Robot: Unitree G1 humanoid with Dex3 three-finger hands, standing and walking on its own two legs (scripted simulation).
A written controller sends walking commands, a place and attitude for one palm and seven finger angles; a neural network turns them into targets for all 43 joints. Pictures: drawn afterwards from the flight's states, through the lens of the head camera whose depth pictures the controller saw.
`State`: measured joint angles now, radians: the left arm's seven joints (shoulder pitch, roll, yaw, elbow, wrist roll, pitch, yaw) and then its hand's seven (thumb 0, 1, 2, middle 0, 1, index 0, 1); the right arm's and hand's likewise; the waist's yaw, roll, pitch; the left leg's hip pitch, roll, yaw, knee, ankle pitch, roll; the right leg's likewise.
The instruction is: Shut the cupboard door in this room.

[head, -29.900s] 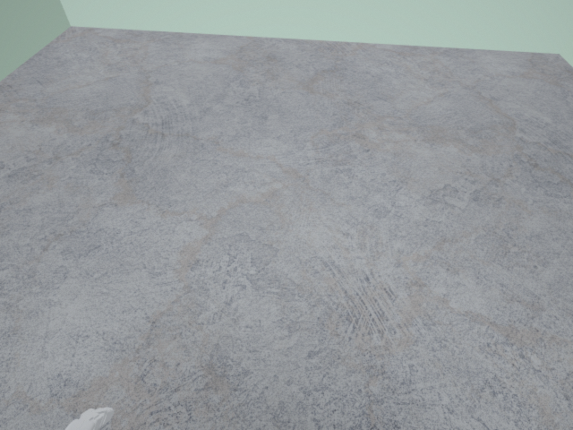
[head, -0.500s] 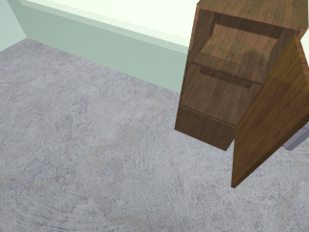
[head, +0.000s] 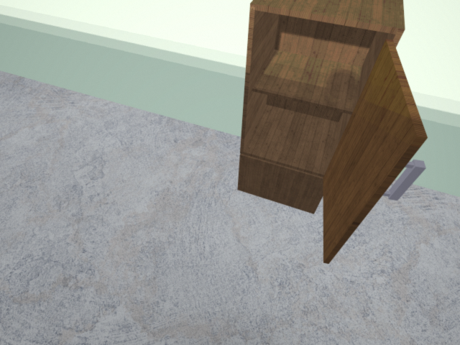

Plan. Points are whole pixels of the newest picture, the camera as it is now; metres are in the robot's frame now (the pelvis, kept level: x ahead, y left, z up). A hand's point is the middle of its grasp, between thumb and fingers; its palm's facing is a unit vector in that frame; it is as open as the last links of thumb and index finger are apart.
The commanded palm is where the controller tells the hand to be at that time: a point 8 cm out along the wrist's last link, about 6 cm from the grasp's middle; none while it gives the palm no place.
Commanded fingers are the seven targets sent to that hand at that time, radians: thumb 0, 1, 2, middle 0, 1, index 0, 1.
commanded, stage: stand and wait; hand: left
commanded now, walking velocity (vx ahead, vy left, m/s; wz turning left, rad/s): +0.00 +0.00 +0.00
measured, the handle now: (395, 179) +0.49 -0.35 -0.03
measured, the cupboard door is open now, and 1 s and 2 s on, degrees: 99 99 99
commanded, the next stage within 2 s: turn or walk to find it in 0.12 s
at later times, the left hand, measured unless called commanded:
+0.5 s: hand out of the picture +0.07 +0.22 -0.19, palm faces -0.12 -0.97 -0.21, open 7.4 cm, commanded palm none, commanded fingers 0.00 0.90 0.90 -0.20 -0.30 -0.20 -0.30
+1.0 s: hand out of the picture +0.08 +0.21 -0.16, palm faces -0.15 -0.94 -0.29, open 7.4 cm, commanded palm none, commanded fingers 0.00 0.90 0.90 -0.20 -0.30 -0.20 -0.30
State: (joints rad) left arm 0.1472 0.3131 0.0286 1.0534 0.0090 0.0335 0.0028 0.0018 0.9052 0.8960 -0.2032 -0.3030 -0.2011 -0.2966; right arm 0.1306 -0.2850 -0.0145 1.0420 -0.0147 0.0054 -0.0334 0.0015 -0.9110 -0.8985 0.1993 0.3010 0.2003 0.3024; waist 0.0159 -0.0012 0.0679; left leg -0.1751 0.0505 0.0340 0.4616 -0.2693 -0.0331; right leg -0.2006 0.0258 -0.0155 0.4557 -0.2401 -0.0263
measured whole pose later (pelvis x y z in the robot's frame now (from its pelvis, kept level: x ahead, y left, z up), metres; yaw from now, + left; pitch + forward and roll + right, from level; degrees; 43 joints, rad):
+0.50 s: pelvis -0.02 +0.03 -0.01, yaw -8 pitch +1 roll +0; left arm 0.17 0.24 0.05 0.99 0.02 0.07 0.00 0.00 0.90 0.90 -0.21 -0.30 -0.20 -0.30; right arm 0.21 -0.19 -0.04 1.00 -0.02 0.00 -0.04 0.00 -0.91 -0.90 0.20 0.30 0.20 0.30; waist -0.01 -0.05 0.09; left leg -0.25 0.04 0.11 0.56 -0.31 0.02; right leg -0.42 0.04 0.06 0.83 -0.42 0.01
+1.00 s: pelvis -0.02 +0.00 +0.01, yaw -8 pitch -1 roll +0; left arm 0.15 0.29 0.01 1.10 0.01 -0.02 0.00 0.00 0.90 0.90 -0.21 -0.30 -0.20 -0.30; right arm 0.18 -0.27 -0.02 1.14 -0.01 -0.02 -0.01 0.00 -0.91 -0.90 0.20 0.30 0.20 0.30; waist -0.01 0.00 0.05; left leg -0.11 0.07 0.11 0.36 -0.22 -0.03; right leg -0.14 -0.01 -0.06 0.39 -0.23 -0.02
